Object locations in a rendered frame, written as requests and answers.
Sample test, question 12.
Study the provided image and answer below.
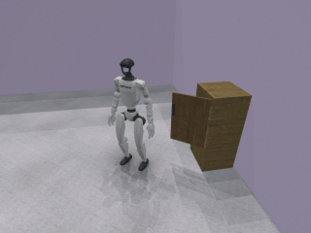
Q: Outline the right robot forearm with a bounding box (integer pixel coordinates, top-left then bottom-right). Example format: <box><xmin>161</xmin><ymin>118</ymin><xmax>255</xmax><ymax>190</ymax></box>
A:
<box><xmin>111</xmin><ymin>96</ymin><xmax>120</xmax><ymax>114</ymax></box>

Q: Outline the cupboard door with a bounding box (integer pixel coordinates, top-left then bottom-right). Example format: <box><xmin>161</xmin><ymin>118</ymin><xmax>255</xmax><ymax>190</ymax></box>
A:
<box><xmin>170</xmin><ymin>92</ymin><xmax>212</xmax><ymax>148</ymax></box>

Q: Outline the robot left hand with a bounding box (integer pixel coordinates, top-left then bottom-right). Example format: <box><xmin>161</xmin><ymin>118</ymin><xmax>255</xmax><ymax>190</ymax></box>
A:
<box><xmin>146</xmin><ymin>122</ymin><xmax>155</xmax><ymax>139</ymax></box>

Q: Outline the humanoid robot torso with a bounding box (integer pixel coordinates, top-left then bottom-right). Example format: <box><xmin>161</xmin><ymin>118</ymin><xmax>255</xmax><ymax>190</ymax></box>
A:
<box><xmin>118</xmin><ymin>76</ymin><xmax>141</xmax><ymax>121</ymax></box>

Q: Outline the robot right hand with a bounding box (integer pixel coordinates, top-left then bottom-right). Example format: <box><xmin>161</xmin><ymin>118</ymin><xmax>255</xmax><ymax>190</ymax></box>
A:
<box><xmin>108</xmin><ymin>113</ymin><xmax>117</xmax><ymax>126</ymax></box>

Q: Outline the robot right foot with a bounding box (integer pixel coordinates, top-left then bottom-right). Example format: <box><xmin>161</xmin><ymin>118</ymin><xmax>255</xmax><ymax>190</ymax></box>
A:
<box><xmin>120</xmin><ymin>153</ymin><xmax>132</xmax><ymax>165</ymax></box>

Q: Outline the robot right upper arm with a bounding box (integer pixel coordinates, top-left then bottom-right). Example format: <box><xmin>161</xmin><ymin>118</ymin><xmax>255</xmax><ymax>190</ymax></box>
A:
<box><xmin>113</xmin><ymin>76</ymin><xmax>121</xmax><ymax>99</ymax></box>

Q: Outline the handle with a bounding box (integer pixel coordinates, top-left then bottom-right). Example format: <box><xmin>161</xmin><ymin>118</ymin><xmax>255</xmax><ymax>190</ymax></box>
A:
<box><xmin>172</xmin><ymin>102</ymin><xmax>176</xmax><ymax>116</ymax></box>

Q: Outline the left robot forearm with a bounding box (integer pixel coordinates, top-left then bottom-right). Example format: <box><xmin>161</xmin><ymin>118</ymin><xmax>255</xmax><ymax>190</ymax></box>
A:
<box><xmin>146</xmin><ymin>98</ymin><xmax>154</xmax><ymax>123</ymax></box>

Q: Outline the robot left upper arm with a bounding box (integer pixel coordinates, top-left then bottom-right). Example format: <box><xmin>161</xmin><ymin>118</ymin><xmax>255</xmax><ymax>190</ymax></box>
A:
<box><xmin>135</xmin><ymin>80</ymin><xmax>151</xmax><ymax>105</ymax></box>

